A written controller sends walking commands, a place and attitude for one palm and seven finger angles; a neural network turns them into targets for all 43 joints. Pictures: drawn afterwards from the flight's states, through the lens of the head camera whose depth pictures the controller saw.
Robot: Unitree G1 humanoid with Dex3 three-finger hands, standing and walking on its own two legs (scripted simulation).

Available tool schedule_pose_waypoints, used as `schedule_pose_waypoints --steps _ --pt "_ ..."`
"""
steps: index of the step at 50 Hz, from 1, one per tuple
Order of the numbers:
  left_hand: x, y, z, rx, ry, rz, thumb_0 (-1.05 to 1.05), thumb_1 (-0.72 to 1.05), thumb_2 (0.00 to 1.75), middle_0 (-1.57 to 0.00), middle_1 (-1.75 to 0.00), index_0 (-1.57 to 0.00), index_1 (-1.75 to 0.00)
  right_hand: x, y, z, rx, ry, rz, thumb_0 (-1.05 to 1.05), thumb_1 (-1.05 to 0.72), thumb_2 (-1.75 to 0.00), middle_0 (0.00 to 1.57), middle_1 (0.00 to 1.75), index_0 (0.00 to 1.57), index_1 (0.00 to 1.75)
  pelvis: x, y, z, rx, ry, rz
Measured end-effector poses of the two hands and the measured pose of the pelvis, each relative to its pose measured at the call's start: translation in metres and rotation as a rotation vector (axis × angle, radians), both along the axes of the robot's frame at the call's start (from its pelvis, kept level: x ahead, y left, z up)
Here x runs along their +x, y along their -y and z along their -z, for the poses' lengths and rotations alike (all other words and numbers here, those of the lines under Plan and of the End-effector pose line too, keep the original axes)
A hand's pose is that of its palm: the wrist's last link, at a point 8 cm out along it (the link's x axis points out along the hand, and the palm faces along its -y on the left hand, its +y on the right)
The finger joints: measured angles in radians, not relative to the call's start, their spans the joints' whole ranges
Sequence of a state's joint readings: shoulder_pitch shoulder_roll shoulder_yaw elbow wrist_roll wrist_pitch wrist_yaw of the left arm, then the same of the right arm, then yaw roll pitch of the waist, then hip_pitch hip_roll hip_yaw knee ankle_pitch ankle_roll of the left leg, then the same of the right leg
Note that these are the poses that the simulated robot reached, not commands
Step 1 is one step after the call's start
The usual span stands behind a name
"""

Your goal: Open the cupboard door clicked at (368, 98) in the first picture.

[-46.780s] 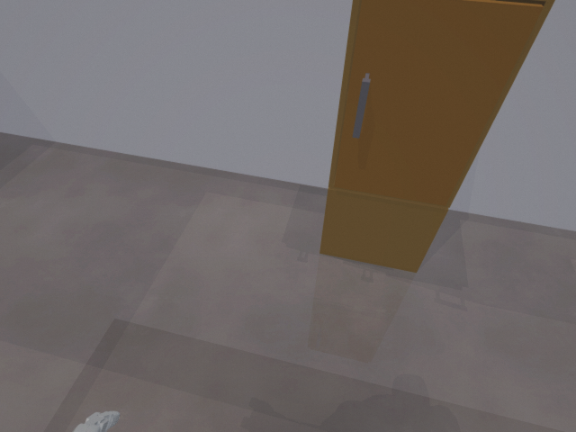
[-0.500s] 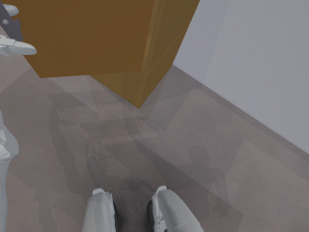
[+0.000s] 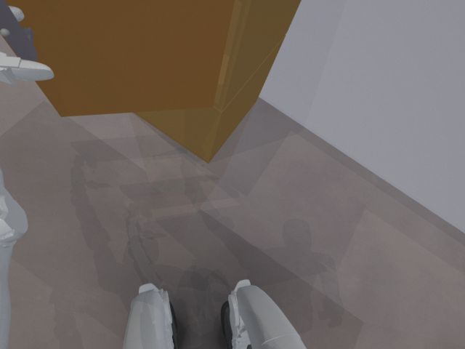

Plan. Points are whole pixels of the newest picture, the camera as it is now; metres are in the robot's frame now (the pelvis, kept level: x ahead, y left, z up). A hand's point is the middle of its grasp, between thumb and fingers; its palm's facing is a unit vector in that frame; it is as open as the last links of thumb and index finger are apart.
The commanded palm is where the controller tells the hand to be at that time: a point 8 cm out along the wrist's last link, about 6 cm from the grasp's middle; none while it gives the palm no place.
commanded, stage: close the thumb around the handle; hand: left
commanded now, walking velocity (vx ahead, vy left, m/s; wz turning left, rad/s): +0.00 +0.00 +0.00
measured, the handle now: (0, 0) +0.62 +0.26 +0.09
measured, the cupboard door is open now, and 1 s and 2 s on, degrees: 44 47 90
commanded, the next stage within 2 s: pull the door open along its arc in 0.60 s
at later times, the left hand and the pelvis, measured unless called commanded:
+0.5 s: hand (11, 36) +0.56 +0.24 +0.08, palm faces +0.06 -1.00 -0.02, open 6.2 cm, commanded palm +0.56 +0.26 +0.08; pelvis +0.00 +0.01 +0.00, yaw +0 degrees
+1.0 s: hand (22, 47) +0.55 +0.23 +0.08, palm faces +0.08 -1.00 -0.01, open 5.7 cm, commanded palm +0.50 +0.26 +0.08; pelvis +0.01 +0.00 +0.01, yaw +0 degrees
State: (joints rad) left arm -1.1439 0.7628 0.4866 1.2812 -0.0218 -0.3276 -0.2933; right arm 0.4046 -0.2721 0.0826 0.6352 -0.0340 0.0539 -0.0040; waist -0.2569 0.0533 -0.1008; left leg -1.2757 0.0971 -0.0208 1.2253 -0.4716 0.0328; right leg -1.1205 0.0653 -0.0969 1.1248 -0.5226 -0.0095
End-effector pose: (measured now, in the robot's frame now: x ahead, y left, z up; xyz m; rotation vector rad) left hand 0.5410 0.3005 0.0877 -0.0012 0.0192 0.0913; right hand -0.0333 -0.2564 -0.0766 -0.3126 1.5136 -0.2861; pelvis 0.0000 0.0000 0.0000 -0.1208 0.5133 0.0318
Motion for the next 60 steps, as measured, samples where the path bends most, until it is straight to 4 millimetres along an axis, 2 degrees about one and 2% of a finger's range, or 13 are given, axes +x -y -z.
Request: schedule_pose_waypoints --steps 8,24,28,33,42,48,54,60 --pt "-0.002 -0.002 0.003 0.002 -0.04 0.018 -0.01 -0.2 0.42 -0.32 -1.23 -0.33 -1.23 -0.001 -0.004 0.0 0.007 -0.01 0.001 0.0 -0.91 -0.9 0.2 0.3 0.21 0.3 0.0 -0.003 -0.001 -0.001 0.005 -0.004" --pt "-0.001 0.004 0.002 0.015 -0.02 0.035 0.0 0.61 0.77 -0.38 -1.32 -0.38 -1.32 -0.002 -0.009 0.0 0.015 -0.016 0.0 0.0 -0.91 -0.9 0.2 0.3 0.21 0.3 0.0 -0.005 -0.002 -0.001 0.003 -0.004" --pt "-0.002 0.009 0.002 0.002 -0.024 0.033 0.0 0.66 0.8 -0.33 -1.32 -0.38 -1.33 -0.001 -0.008 0.001 0.021 -0.01 -0.002 0.0 -0.91 -0.9 0.2 0.3 0.21 0.3 0.0 -0.005 -0.003 0.001 0.008 -0.004" --pt "0.0 0.015 0.002 -0.004 -0.024 0.027 0.01 0.73 0.84 -0.36 -1.33 -0.39 -1.34 -0.001 -0.006 0.002 0.019 0.007 -0.002 0.0 -0.91 -0.9 0.2 0.3 0.21 0.3 -0.001 -0.002 -0.002 0.002 0.01 -0.003" --pt "-0.003 0.018 0.002 0.007 -0.017 0.001 0.01 0.74 0.83 -0.35 -1.35 -0.36 -1.35 -0.004 -0.003 0.004 0.027 0.009 0.013 0.0 -0.91 -0.9 0.2 0.3 0.21 0.3 -0.002 0.002 -0.001 0.007 0.013 0.006" --pt "-0.013 0.019 0.002 0.015 -0.011 0.008 0.0 0.75 0.8 -0.35 -1.35 -0.35 -1.35 0.0 -0.002 0.002 0.046 0.007 0.022 0.0 -0.91 -0.9 0.2 0.3 0.21 0.3 0.003 0.003 -0.006 0.018 0.023 0.012" --pt "-0.035 0.024 0.002 0.009 -0.009 0.02 0.01 0.75 0.77 -0.33 -1.33 -0.34 -1.35 0.022 0.0 -0.002 0.067 0.056 0.021 0.0 -0.91 -0.9 0.2 0.3 0.21 0.3 0.013 0.004 -0.017 0.034 0.048 0.017" --pt "-0.071 0.035 0.003 0.013 -0.002 0.044 0.0 0.74 0.75 -0.31 -1.32 -0.32 -1.33 0.067 0.003 -0.01 0.088 0.17 -0.007 0.0 -0.91 -0.9 0.2 0.3 0.21 0.3 0.025 0.004 -0.029 0.049 0.087 0.014"
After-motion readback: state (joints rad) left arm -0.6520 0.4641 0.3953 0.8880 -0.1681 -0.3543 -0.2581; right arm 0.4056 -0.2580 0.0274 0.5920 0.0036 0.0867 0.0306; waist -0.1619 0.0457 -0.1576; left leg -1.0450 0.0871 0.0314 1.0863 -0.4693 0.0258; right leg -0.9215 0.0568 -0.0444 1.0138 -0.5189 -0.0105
